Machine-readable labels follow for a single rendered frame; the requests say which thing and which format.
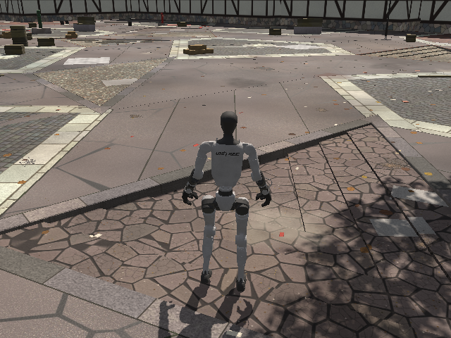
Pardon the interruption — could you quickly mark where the left robot upper arm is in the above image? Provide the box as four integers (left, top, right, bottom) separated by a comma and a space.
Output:
192, 141, 214, 180

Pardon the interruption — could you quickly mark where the right robot forearm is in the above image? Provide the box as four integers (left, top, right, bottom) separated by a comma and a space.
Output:
256, 170, 269, 195

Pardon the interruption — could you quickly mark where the left robot hand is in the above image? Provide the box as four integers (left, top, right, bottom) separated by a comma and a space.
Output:
182, 189, 198, 205

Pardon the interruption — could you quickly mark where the left robot forearm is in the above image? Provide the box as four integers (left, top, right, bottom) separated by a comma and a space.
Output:
185, 169, 199, 194

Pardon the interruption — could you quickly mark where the right robot upper arm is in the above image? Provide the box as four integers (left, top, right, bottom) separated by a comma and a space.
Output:
242, 142, 262, 181

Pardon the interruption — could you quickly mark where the robot right thigh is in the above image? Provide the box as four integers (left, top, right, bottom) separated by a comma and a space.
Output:
235, 197, 249, 247

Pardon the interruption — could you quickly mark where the right robot hand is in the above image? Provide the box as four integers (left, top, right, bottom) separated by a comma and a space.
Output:
256, 191, 271, 207

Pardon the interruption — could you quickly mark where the robot left shin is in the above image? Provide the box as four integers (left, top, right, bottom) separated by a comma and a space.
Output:
202, 225, 214, 274

